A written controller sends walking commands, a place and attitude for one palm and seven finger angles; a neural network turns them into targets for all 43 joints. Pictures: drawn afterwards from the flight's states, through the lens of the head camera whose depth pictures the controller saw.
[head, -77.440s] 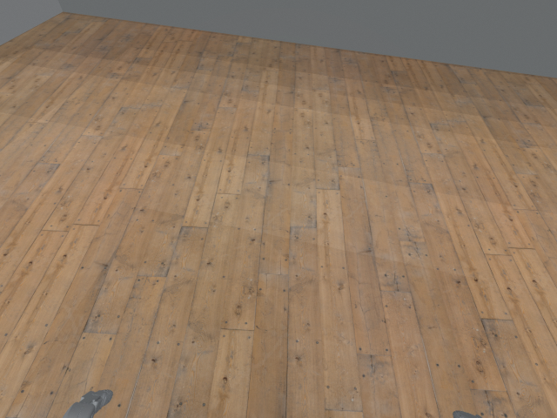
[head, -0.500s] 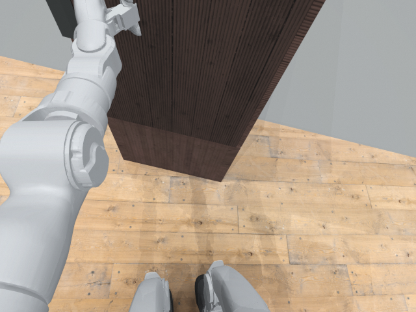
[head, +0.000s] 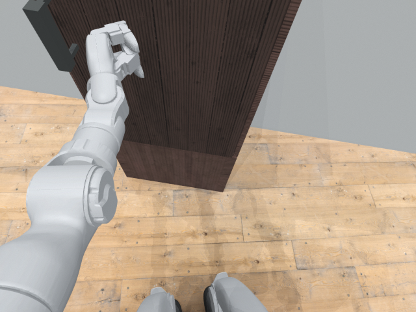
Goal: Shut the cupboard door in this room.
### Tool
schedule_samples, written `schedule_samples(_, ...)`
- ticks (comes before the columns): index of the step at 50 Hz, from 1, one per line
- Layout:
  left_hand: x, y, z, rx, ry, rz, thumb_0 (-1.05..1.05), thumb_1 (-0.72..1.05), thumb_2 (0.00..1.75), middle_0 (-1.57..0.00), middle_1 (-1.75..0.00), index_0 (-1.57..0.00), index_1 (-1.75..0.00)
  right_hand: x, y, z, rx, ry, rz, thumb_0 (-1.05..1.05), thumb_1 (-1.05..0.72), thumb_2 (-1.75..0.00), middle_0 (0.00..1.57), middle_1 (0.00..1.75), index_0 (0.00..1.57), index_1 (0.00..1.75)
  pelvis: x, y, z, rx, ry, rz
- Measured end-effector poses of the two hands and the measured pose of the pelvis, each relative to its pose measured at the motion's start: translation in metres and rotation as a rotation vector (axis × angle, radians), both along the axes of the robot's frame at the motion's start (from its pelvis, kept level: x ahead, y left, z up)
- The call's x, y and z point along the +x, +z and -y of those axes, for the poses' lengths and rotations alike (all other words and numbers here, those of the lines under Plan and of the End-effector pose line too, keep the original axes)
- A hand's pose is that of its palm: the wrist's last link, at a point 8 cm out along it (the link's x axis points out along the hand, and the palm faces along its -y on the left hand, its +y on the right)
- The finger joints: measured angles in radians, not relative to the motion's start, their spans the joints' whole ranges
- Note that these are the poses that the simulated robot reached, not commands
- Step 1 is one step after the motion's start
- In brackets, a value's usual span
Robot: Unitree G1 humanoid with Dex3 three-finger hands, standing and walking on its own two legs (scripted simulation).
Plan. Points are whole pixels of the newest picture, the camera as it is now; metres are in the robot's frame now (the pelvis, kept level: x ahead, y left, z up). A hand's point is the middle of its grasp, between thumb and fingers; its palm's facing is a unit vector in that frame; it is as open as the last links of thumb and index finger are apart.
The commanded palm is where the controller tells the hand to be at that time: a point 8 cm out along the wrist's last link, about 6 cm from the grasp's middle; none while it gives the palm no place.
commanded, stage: pull the fist back off the door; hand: left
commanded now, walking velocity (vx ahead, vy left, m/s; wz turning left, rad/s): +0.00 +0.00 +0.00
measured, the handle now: (57, 32) +0.63 +0.17 +0.12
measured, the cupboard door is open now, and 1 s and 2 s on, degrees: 0 0 0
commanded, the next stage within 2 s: draw the hand back to the body in 0.18 s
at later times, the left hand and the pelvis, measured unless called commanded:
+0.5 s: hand (112, 81) +0.49 +0.08 +0.13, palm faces +0.07 -1.00 -0.02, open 3.1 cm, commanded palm +0.44 +0.12 +0.14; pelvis +0.03 -0.02 +0.03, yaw +0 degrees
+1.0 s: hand (24, 184) +0.31 +0.16 +0.18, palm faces +0.13 -0.97 -0.18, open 3.2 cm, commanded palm +0.27 +0.21 +0.19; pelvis +0.00 -0.01 +0.06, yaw +2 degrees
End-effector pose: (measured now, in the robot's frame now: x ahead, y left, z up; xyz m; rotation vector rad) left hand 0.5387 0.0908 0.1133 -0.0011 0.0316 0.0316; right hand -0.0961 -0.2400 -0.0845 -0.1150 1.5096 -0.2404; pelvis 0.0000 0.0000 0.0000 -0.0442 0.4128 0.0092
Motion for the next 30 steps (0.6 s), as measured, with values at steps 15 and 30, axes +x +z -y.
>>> schedule_samples(15, -0.030, 0.010, -0.018, 0.029, 0.021, 0.048, 0.02, 0.90, 0.90, -1.30, -1.50, -1.30, -1.50, 0.138, -0.009, 0.023, 0.013, 0.096, 0.247, 0.00, -0.91, -0.89, 0.20, 0.30, 0.20, 0.30, 0.030, 0.017, 0.010, 0.021, 0.009, 0.085)
schedule_samples(30, -0.116, 0.029, -0.064, 0.040, 0.055, 0.088, 0.02, 0.90, 0.90, -1.30, -1.50, -1.29, -1.50, 0.203, 0.010, 0.029, 0.033, 0.127, 0.460, 0.00, -0.91, -0.90, 0.20, 0.30, 0.20, 0.30, 0.031, 0.035, 0.022, 0.043, -0.004, 0.217)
